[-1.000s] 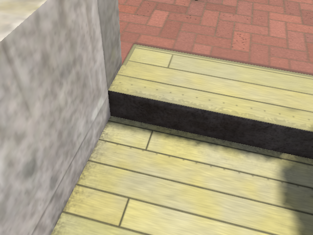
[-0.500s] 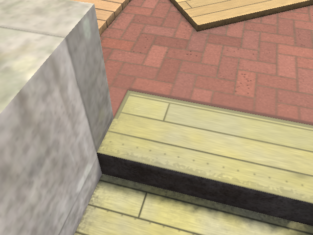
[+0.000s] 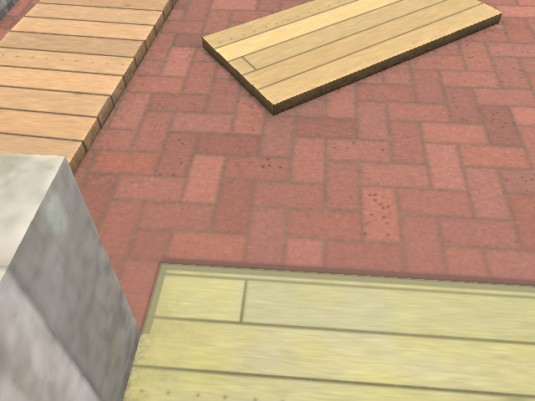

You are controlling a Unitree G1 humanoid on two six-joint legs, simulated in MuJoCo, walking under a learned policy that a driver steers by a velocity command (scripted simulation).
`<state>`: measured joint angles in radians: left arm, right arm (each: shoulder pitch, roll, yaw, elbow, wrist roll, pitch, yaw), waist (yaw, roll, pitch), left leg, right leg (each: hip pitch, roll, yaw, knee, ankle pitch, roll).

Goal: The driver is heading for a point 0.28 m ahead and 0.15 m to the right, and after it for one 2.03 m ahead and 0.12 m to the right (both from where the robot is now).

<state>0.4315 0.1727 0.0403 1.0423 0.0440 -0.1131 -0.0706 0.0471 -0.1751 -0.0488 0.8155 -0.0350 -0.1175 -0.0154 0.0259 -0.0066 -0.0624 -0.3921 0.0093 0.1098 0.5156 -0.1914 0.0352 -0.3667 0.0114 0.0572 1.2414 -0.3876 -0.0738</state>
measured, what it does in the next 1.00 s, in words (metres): climbs, turning right: right foot, then left foot 0.17 m higher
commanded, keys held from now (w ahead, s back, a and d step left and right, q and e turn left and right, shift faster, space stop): w+e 0.64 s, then w+q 0.36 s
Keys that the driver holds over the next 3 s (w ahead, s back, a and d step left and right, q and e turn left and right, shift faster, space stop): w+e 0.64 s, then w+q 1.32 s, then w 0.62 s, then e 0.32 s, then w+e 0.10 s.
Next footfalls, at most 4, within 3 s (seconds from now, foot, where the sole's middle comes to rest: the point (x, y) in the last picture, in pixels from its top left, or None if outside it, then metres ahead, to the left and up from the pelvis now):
0.36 right None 0.25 -0.15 -0.77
0.80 left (333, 357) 0.56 -0.09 -0.60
1.34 right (431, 261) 0.82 -0.36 -0.60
1.88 left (321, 181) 1.11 -0.09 -0.60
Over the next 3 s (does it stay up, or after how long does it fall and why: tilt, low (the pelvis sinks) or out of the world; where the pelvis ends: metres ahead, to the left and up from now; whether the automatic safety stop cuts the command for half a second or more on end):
stays up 1.49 -0.07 0.21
